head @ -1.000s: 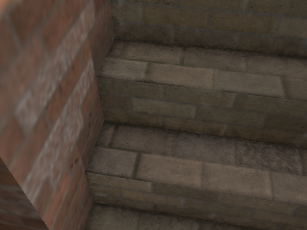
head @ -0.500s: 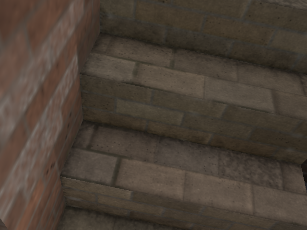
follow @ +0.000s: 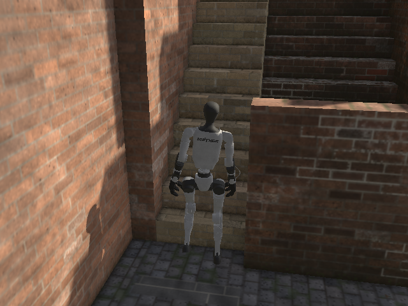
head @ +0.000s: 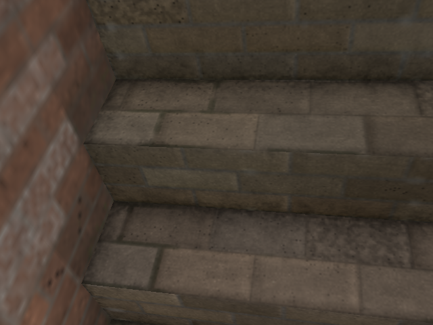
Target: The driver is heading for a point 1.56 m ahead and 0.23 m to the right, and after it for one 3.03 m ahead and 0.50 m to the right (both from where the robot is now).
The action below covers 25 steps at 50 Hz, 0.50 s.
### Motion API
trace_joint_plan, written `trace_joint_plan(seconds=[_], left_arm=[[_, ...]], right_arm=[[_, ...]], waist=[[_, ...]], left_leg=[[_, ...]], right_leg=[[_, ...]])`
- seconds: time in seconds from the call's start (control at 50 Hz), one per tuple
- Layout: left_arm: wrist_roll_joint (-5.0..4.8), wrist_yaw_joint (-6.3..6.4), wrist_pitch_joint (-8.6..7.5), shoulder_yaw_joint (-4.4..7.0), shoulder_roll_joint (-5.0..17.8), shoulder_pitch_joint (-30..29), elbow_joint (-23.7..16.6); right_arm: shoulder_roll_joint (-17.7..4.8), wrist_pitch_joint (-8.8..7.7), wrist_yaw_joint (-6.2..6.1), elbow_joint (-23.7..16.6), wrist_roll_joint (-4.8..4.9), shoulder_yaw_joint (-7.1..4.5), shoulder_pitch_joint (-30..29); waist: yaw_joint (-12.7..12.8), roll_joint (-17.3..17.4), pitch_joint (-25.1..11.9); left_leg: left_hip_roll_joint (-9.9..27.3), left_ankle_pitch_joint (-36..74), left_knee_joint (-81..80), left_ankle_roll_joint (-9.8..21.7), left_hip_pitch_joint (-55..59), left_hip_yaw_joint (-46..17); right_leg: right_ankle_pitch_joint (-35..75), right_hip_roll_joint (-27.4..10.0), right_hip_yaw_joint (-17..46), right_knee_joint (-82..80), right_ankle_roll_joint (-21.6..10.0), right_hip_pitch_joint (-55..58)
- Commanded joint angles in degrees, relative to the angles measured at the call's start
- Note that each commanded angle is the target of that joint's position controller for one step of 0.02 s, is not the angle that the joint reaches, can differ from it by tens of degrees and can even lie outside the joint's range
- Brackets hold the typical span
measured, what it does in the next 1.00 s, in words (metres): steps on the spot: left foot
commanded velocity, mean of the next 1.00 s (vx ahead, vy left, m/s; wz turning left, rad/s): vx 0.33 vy -0.04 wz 0.00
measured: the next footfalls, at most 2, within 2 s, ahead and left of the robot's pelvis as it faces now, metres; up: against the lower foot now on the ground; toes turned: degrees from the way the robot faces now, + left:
left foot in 0.20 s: +0.01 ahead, +0.09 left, +0.00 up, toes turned +0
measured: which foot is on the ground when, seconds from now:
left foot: up 0.00-0.18, down 0.20-1.00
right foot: down 0.00-1.00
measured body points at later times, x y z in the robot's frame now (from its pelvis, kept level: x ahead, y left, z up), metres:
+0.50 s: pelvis +0.00 -0.01 +0.00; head +0.02 +0.00 +0.45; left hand +0.08 +0.22 -0.14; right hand +0.10 -0.23 -0.13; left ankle -0.03 +0.08 -0.75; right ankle -0.01 -0.11 -0.75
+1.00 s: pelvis -0.01 -0.01 +0.01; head +0.00 -0.01 +0.46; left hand +0.05 +0.22 -0.14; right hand +0.07 -0.23 -0.14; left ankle -0.03 +0.08 -0.75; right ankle -0.01 -0.11 -0.75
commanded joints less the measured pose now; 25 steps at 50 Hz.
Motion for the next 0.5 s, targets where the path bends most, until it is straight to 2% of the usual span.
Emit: trace_joint_plan(seconds=[0.02, 0.06, 0.08, 0.1, 0.12, 0.14, 0.16, 0.18, 0.2, 0.22, 0.24, 0.26, 0.28, 0.34, 0.38, 0.5], left_arm=[[0.22, 1.26, -1.74, 1.62, 8.19, -1.80, -3.31], [0.58, 2.16, -1.03, 1.26, 7.08, -2.14, -3.65], [0.89, 2.51, -0.45, 1.40, 7.15, -3.36, -3.85], [0.85, 2.53, 0.01, 1.49, 6.99, -3.80, -3.85], [1.04, 2.58, 0.51, 1.37, 6.67, -1.78, -3.72], [1.07, 2.65, 1.06, 1.67, 6.93, -0.07, -3.14], [0.36, 2.48, 1.56, 2.11, 7.69, -0.09, -2.97], [-0.50, 1.87, 1.66, 2.55, 8.28, 0.32, -2.98], [-1.58, 0.83, 1.39, 2.46, 7.46, 1.00, -3.08], [-2.28, -0.15, 0.72, 2.51, 6.48, 1.83, -3.58], [-2.27, -0.21, 0.51, 1.69, 4.13, 3.85, -1.75], [-1.43, 0.05, 0.47, 2.12, 6.41, 1.20, -0.71], [-0.66, 0.05, 0.41, 2.64, 8.04, -2.18, -1.01], [-0.54, -0.08, 0.88, 2.95, 7.73, -4.00, -0.85], [-0.68, -0.01, 0.98, 2.97, 7.34, -4.05, -0.13], [-0.39, -0.16, 1.25, 2.86, 6.75, -5.06, 1.35]], right_arm=[[-2.51, 0.72, -0.34, -2.07, 0.29, -0.22, 1.44], [-1.80, 0.79, -0.39, -2.62, 0.58, 0.52, -1.71], [-0.64, 1.01, -0.70, -1.84, 0.96, 1.14, -1.27], [0.74, 0.90, -1.12, -0.56, 1.25, 1.81, 0.81], [1.38, 0.47, -1.32, -1.09, 1.95, 2.22, -1.29], [0.94, -0.29, -1.67, -0.85, 2.46, 2.13, -1.80], [1.41, -1.22, -1.79, 0.32, 2.47, 2.23, 0.52], [0.44, -2.51, -1.57, 1.30, 2.13, 1.90, 2.63], [0.01, -3.90, -1.53, 1.86, 1.18, 1.86, 3.92], [-1.78, -5.16, -1.12, 1.69, 0.40, 1.65, 4.96], [-0.36, -5.63, -0.68, -0.10, 0.10, 2.50, -2.12], [1.55, -5.89, -0.16, -1.55, 0.56, 2.68, -5.80], [1.71, -6.05, -0.12, -1.44, 0.56, 2.74, -3.00], [-0.59, -6.41, -0.72, -0.62, 0.74, 2.43, -0.30], [-0.39, -6.53, -0.66, -0.72, 0.83, 2.51, -0.24], [-0.72, -6.61, -0.53, -0.54, 0.82, 2.62, -0.04]], waist=[[-2.47, -15.14, -2.15], [-1.87, -16.38, -1.70], [-2.16, -18.52, -2.25], [-2.18, -19.02, -2.99], [-0.30, -20.23, -1.12], [0.92, -19.34, -0.30], [-0.13, -17.04, -0.34], [0.02, -14.34, -0.10], [0.17, -11.10, -2.15], [1.16, -4.23, -4.64], [3.47, 1.80, -3.25], [2.60, -0.95, 1.21], [-0.11, -2.86, 0.72], [0.03, -1.31, -1.68], [0.00, -1.90, -2.18], [-0.18, -4.64, -0.42]], left_leg=[[0.48, -0.65, -3.16, -0.11, 3.13, -0.01], [1.26, -3.21, -16.05, 0.13, 4.96, 1.52], [1.37, -5.42, -21.82, 0.31, 9.69, 3.57], [0.78, -7.62, -28.83, 0.77, 16.39, 5.71], [0.64, -10.07, -38.89, 1.53, 17.05, 6.26], [0.48, -8.20, -47.59, 2.20, 17.08, 6.91], [0.67, -0.41, -58.37, 3.08, 20.11, 8.00], [1.82, 10.12, -65.53, 3.44, 23.16, 7.45], [5.31, 15.93, -67.52, 3.56, 27.86, 3.78], [10.59, 38.56, -58.57, 3.73, 34.91, -1.18], [13.17, 38.71, -57.15, 6.42, 30.04, -2.56], [11.08, 31.77, -57.92, 5.63, 26.44, -0.78], [10.31, 27.24, -59.77, 4.66, 27.07, -0.57], [9.88, 26.24, -60.65, 3.71, 29.01, -0.26], [10.13, 24.97, -60.98, 3.49, 29.30, -0.34], [10.52, 18.97, -62.81, 3.42, 27.71, -0.54]], right_leg=[[26.70, -12.47, 8.41, -5.79, -9.06, -0.32], [21.71, -12.58, 9.99, -6.51, -8.68, 2.07], [20.20, -11.73, 9.18, -6.29, -8.54, 1.10], [21.08, -10.61, 7.35, -5.80, -9.00, -1.36], [23.36, -11.06, 9.07, -6.25, -9.99, -0.06], [26.00, -11.88, 11.35, -5.16, -10.39, 3.00], [26.14, -11.60, 11.96, -2.77, -9.61, 4.75], [28.05, -10.03, 11.45, 0.93, -8.04, 5.20], [27.89, -8.74, 10.57, 5.05, -6.70, 4.03], [16.08, -6.55, 9.42, 7.27, -5.21, -2.17], [8.60, -6.47, 8.57, -2.01, -3.83, -1.11], [10.31, -5.84, 8.71, -4.88, -3.56, 0.56], [14.27, -5.92, 8.35, -4.25, -3.86, 1.46], [18.47, -6.48, 8.16, -5.83, -3.81, 5.06], [17.62, -6.43, 7.96, -6.72, -3.71, 5.55], [15.05, -6.41, 7.90, -8.70, -3.41, 5.58]])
